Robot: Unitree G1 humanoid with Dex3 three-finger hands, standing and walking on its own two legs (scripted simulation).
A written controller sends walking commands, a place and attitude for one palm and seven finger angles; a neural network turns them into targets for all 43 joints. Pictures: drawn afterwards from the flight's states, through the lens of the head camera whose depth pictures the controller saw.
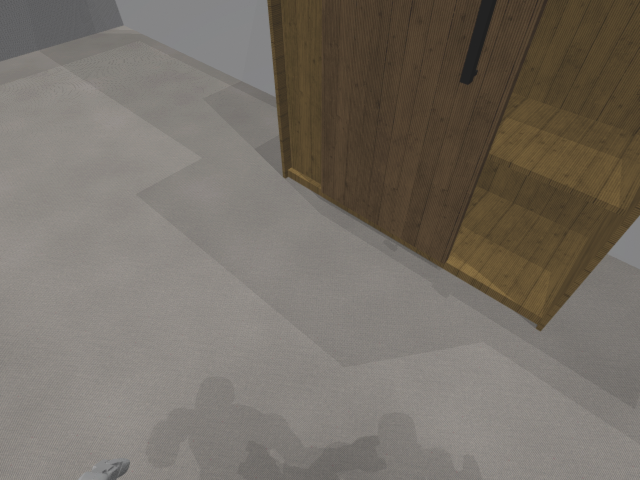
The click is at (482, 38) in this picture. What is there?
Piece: wardrobe's sliding door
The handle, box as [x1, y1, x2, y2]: [460, 0, 496, 84]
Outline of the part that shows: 496,0 482,0 460,78 461,82 468,84 472,80 473,76 476,74 477,70 475,68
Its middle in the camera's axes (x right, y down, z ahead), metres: +0.39 -0.53 +0.90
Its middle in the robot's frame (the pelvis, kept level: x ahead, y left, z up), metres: +1.07 -0.34 +0.17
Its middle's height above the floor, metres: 0.94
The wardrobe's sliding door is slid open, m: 0.38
